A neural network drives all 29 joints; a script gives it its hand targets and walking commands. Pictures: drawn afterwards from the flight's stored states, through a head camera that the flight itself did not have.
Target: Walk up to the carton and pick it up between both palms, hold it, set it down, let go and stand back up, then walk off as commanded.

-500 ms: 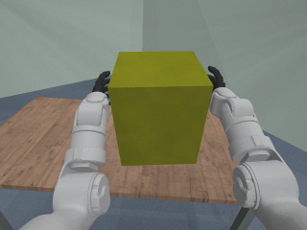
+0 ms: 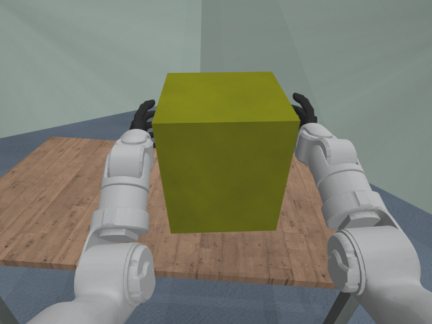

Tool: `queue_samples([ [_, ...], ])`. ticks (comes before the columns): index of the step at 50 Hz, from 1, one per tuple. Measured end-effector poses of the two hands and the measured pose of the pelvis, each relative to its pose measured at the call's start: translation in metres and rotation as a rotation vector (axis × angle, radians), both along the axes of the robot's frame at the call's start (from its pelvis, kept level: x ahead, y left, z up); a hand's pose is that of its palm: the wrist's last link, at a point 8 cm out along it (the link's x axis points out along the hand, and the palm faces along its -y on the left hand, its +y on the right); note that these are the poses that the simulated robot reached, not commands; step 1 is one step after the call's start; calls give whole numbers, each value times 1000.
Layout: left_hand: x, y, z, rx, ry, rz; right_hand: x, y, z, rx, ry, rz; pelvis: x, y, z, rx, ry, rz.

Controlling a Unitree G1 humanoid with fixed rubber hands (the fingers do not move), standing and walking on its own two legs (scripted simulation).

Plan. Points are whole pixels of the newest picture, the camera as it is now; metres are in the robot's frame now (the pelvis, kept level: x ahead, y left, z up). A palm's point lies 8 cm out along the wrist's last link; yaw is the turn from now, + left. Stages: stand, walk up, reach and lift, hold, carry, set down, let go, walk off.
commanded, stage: hold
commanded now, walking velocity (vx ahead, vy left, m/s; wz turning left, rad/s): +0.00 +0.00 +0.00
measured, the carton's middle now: (221, 151) +0.39 +0.03 +0.20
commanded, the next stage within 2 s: set down in 0.12 s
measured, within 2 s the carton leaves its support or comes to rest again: neither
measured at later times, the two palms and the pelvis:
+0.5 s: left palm (138, 125) +0.37 +0.18 +0.26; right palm (305, 124) +0.38 -0.12 +0.28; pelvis +0.00 +0.00 +0.00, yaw +0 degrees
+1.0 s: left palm (150, 153) +0.41 +0.18 +0.18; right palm (293, 136) +0.43 -0.12 +0.23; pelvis +0.03 -0.01 +0.00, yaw +0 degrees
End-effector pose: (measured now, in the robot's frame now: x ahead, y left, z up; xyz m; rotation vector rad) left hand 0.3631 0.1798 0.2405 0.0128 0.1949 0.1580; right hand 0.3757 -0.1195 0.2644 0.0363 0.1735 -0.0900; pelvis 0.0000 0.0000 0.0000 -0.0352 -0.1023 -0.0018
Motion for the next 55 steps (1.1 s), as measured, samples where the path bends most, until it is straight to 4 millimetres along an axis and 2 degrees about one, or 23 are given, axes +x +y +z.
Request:
queue_samples([
  [15, 0, 0, 5, 5, -16, 3, 0, 0, 2, 2, -17, 1, 0, 0, 0, 0, 0, 0],
  [23, 2, 1, 22, 59, -101, 1, 3, 0, 14, -10, -115, 11, 1, 0, 0, 0, 1, 0],
  [27, 5, 4, 22, 93, -96, -2, 7, 3, 13, -50, -160, 24, 2, -2, 1, 5, 3, 1],
  [31, 13, 4, 11, 105, -70, -9, 15, 2, 3, -74, -167, 30, 3, -5, 1, 10, 0, 2],
  [36, 26, -1, -12, 115, -36, -19, 30, -2, -13, -69, -166, 34, 6, -8, 2, 15, 5, 3],
  [44, 43, -4, -47, 64, -5, -18, 51, -3, -27, -52, -178, 49, 23, -10, 3, 18, 24, 4],
  [55, 41, -4, -63, 20, 8, 3, 53, -1, -40, -41, -166, 60, 30, -11, 3, 19, 17, 4],
])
